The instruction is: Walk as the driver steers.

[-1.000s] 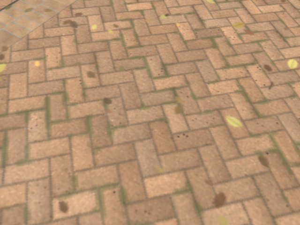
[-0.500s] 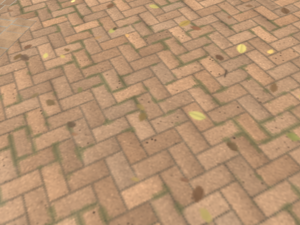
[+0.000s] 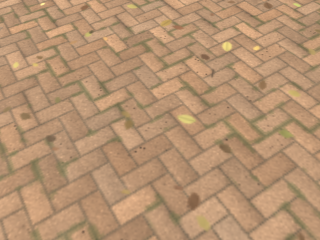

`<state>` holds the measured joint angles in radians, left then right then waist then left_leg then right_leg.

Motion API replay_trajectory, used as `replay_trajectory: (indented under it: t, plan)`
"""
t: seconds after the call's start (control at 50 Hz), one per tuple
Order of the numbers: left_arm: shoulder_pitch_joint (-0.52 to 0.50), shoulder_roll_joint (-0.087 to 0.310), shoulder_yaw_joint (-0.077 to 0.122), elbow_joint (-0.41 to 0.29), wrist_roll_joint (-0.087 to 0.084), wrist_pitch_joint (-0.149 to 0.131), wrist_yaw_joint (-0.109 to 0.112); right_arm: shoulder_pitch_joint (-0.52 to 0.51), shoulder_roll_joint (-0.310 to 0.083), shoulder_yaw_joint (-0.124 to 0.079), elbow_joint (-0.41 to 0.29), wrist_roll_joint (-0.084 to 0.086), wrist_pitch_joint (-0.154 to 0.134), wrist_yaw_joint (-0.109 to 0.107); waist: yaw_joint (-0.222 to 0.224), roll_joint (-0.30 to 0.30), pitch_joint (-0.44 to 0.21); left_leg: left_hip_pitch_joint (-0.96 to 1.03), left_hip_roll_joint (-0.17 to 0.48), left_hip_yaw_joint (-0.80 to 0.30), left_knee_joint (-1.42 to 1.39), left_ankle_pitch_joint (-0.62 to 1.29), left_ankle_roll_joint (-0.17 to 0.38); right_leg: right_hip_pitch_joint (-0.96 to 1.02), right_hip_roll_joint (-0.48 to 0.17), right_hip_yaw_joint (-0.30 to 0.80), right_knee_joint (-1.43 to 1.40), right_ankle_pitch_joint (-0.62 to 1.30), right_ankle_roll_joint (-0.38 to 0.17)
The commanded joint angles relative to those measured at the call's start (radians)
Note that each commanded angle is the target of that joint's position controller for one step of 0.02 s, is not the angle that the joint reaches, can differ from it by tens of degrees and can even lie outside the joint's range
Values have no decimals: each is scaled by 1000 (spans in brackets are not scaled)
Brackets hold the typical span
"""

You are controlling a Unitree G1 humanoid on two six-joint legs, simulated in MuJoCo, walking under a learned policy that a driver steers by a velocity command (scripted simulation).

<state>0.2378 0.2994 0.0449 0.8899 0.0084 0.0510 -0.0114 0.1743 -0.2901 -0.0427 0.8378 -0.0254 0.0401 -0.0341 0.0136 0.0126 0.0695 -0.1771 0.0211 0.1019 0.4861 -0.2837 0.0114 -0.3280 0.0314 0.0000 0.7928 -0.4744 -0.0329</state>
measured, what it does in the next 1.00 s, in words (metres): steps on the spot, turning right: right foot, then left foot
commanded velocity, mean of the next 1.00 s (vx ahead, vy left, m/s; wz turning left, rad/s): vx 0.02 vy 0.00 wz -0.36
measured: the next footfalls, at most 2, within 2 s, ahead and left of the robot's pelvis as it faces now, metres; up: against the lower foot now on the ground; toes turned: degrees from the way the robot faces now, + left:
right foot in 0.06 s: +0.04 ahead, -0.10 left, +0.00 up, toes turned -2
left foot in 0.68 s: +0.09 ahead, +0.08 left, +0.00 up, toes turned -23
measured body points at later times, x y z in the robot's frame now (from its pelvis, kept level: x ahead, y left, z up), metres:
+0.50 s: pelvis +0.00 -0.03 +0.01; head +0.03 -0.05 +0.46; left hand +0.15 +0.23 -0.11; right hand +0.06 -0.34 -0.11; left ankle +0.05 +0.11 -0.68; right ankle +0.00 -0.10 -0.74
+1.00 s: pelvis +0.03 +0.00 +0.01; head +0.05 +0.01 +0.46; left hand +0.19 +0.24 -0.13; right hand +0.00 -0.27 -0.11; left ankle +0.05 +0.09 -0.74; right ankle -0.06 -0.09 -0.71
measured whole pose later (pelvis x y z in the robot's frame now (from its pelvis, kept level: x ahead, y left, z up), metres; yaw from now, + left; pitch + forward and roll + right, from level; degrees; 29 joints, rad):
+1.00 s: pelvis +0.03 +0.00 +0.01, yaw -20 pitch -1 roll -1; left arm 0.22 0.29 0.03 0.96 0.02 0.03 0.00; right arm 0.26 -0.25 -0.01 0.87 -0.03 0.02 -0.01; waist -0.02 -0.01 0.03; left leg -0.15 -0.04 -0.04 0.38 -0.22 0.06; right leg -0.18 0.05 0.04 0.60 -0.47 0.00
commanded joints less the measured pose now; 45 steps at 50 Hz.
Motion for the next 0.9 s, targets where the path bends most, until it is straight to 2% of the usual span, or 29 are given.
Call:
replay_trajectory:
  t: [0.02, 0.04, 0.06, 0.08, 0.1, 0.12, 0.14, 0.16, 0.2, 0.22, 0.26, 0.4, 0.44, 0.52, 0.6, 0.64, 0.66, 0.68, 0.7, 0.72, 0.74, 0.76, 0.78, 0.8, 0.84, 0.86, 0.9]
  plan:
    - [4, 63, 13, -69, -8, -9, -13, -32, -177, -44, -54, 3, -1, 10, -17, 126, -78, 39, 250, -125, -55, 441, 156, 56, 3, -50, -142, 72, 6]
    - [24, 61, 15, -68, -4, -13, -12, -40, -180, -46, -53, 11, 2, 13, 1, 105, -88, 8, 236, -92, 7, 373, 124, 121, 19, -60, -254, 174, -3]
    - [27, 85, 23, -74, 6, -21, -5, -7, -170, -47, -42, 8, 2, 17, 7, 24, -84, -53, 202, -48, 121, 227, 70, 182, 8, 26, -384, 273, -18]
    - [31, 203, 49, -99, 20, -34, 4, 33, -116, -36, -65, -2, 5, 24, -13, -252, -78, -230, 87, 47, 387, -119, -4, 246, -230, 389, -527, 468, -73]
    - [98, 282, 69, -93, 11, -36, -5, -54, -87, -23, -117, 8, 21, 6, 34, -301, -81, -337, -52, -59, 522, -397, -18, 190, -387, 605, -531, 695, -232]
    - [113, 246, 67, -82, 6, -38, -4, -55, -106, -24, -106, 13, 30, -3, 26, -166, -70, -342, -18, -136, 611, -361, -12, 194, -364, 556, -510, 682, -268]
    - [65, 201, 58, -88, 2, -36, 4, -56, -108, -26, -94, 20, 29, -2, 6, -106, -32, -364, 2, -148, 630, -273, -6, 187, -310, 462, -495, 633, -251]
    - [13, 168, 50, -100, 3, -30, 12, -56, -111, -27, -86, 20, 20, 1, -12, -82, -20, -373, 17, -154, 597, -196, -6, 197, -246, 399, -496, 592, -207]
    - [-5, 140, 43, -111, -5, -27, 22, -35, -124, -31, -74, -2, 11, 12, -12, -107, -72, -364, 12, -146, 597, -119, -18, 264, -195, 351, -481, 693, -181]
    - [9, 139, 43, -110, -8, -28, 21, -25, -121, -31, -73, -1, 11, 17, -12, -91, -98, -360, 5, -146, 600, -106, -26, 288, -191, 343, -473, 732, -181]
    - [35, 152, 49, -105, -11, -31, 19, -33, -109, -29, -81, 7, 14, 20, -4, -69, -109, -376, 2, -148, 575, -93, -40, 319, -190, 353, -471, 723, -184]
    - [59, 168, 59, -107, 3, -21, 21, -76, -117, -30, -114, 7, 17, 8, 22, -106, -79, -395, -16, -167, 446, -105, -56, 284, -178, 460, -486, 521, -201]
    - [56, 174, 62, -110, 6, -21, 20, -81, -118, -30, -123, 9, 13, 5, 24, -107, -81, -381, -24, -174, 420, -109, -51, 268, -175, 490, -481, 507, -205]
    - [36, 160, 55, -110, 14, -20, 21, -63, -114, -24, -125, 14, 5, 4, 22, -112, -101, -296, -32, -162, 359, -112, -34, 229, -169, 492, -462, 567, -199]
    - [1, 154, 46, -99, 17, -13, 21, -26, -108, -16, -124, 22, -2, 1, 8, -127, -106, -154, -49, -148, 215, -128, -7, 179, -155, 505, -438, 617, -170]
    - [-31, 145, 39, -91, 9, -8, 24, 34, -91, -9, -105, 22, -9, -2, -30, -119, -100, -26, -57, -137, 13, -37, 9, 136, -124, 501, -414, 584, -130]
    - [-40, 130, 32, -87, 0, -8, 28, 63, -82, -5, -94, 15, -16, -8, -51, -95, -94, 70, -38, -149, -151, 78, 19, 86, -93, 486, -393, 493, -87]
    - [0, 84, 18, -83, -2, -13, 29, 36, -126, -7, -105, -1, -25, -16, -19, 34, -94, 122, 105, -313, -249, 73, 42, 27, -24, 407, -299, 297, -29]
    - [76, 51, 10, -78, -3, -17, 30, -33, -177, -4, -146, 0, -30, -15, 29, 163, -104, 151, 308, -542, -293, 198, 103, -60, 111, 255, -174, 34, 10]
    - [35, 134, 34, -66, 10, -11, 37, -4, -207, -14, -120, 0, -28, -6, -10, 161, -88, -19, 351, -566, -260, 244, 222, 2, 117, 191, -44, -81, 15]
    - [17, 140, 36, -60, 12, -9, 35, -19, -154, 0, -113, 7, -33, 2, 6, 103, -52, -55, 306, -526, -267, 221, 229, 17, 93, 202, 26, -42, 21]
    - [13, 118, 34, -42, 8, -7, 29, -54, -115, 11, -110, 13, -38, 7, 18, 92, -23, -76, 243, -444, -266, 184, 200, 25, 79, 199, 53, 11, 32]
    - [22, 104, 30, -26, 4, -4, 22, -71, -105, 15, -113, 7, -39, 6, 24, 117, -30, -59, 188, -383, -256, 190, 171, 29, 80, 184, 67, 41, 44]
    - [25, 97, 27, -15, 7, -2, 16, -58, -102, 18, -104, 7, -42, 2, 20, 139, -32, -27, 172, -356, -241, 252, 165, 19, 74, 172, 58, 48, 55]
    - [11, 76, 16, 7, 5, -1, 16, -14, -104, 19, -78, 9, -42, 3, 1, 126, -48, 40, 154, -325, -205, 352, 164, 21, 60, 132, -22, 35, 73]
    - [4, 62, 7, 17, 7, -1, 18, 22, -103, 20, -61, 6, -42, 5, -14, 123, -78, 73, 152, -331, -216, 249, 164, 40, 44, 103, -86, 34, 75]
    - [-48, 71, 3, 12, 15, -8, 20, 97, -157, -5, -23, 0, -30, 13, -58, 166, -50, 106, 151, -395, -264, -73, 179, 6, 47, 34, -135, 1, 64]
